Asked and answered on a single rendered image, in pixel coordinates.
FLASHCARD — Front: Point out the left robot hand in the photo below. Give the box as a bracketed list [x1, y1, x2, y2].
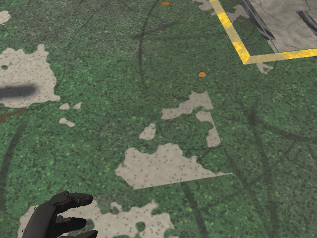
[22, 190, 98, 238]

